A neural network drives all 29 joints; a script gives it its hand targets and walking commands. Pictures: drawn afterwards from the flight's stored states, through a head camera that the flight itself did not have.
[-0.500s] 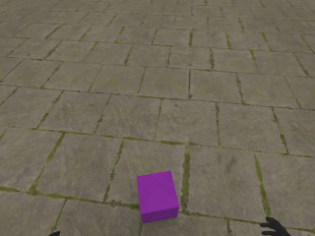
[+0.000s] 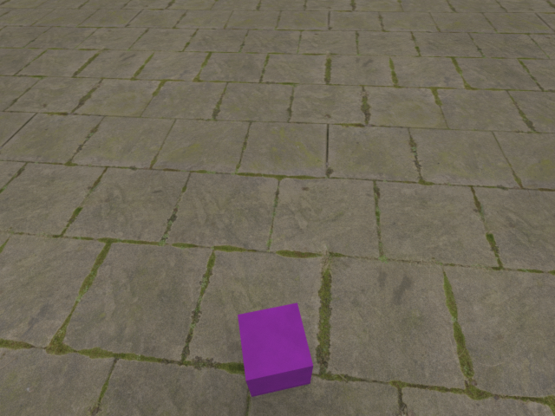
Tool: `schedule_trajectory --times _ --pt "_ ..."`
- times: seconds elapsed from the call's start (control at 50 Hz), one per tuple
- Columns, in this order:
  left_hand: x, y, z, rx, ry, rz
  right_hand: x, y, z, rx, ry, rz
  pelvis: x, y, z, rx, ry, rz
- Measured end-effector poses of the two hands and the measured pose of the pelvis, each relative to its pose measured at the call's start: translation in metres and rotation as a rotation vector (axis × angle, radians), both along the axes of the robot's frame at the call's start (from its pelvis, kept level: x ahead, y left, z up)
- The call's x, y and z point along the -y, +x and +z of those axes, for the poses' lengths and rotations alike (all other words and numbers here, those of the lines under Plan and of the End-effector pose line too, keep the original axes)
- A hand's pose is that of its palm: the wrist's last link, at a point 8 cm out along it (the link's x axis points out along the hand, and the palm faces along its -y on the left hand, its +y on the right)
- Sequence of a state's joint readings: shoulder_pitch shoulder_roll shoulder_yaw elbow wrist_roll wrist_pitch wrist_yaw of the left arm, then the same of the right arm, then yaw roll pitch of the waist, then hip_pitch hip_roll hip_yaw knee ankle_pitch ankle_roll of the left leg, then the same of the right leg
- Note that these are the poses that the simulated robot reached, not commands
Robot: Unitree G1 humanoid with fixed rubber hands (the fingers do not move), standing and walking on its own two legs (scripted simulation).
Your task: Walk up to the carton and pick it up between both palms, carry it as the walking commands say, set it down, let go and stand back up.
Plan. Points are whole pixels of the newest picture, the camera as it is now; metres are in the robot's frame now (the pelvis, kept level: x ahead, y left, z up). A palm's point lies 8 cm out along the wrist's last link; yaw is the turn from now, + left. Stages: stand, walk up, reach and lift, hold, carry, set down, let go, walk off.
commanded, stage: walk up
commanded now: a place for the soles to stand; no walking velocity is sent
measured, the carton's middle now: (274, 349) +0.45 +0.04 -0.68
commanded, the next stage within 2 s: none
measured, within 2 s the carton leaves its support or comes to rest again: neither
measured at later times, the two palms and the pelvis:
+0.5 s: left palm out of the picture +0.10 +0.29 -0.13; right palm out of the picture +0.12 -0.35 -0.11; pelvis +0.05 -0.03 -0.01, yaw +4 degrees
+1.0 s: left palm out of the picture +0.11 +0.27 -0.13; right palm (514, 394) +0.18 -0.35 -0.13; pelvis +0.06 -0.05 -0.02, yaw +7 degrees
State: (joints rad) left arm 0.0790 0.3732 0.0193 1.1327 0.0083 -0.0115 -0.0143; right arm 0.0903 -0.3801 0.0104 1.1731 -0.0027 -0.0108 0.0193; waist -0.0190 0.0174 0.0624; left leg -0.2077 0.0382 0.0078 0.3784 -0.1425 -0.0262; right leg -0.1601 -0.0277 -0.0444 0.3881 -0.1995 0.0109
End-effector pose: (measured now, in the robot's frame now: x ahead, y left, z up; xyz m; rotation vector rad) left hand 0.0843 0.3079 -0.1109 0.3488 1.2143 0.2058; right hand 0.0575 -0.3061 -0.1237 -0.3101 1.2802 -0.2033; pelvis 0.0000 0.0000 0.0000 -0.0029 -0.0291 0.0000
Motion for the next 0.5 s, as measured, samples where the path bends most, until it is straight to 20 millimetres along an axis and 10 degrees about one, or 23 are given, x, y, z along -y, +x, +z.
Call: schedule_trajectory --times 0.5 --pt "0.017 0.013 -0.019 -0.016 -0.021 0.104 0.047 0.063 0.009 0.021 -0.14 0.093 0.025 0.047 -0.014 -0.011 0.014 0.076"
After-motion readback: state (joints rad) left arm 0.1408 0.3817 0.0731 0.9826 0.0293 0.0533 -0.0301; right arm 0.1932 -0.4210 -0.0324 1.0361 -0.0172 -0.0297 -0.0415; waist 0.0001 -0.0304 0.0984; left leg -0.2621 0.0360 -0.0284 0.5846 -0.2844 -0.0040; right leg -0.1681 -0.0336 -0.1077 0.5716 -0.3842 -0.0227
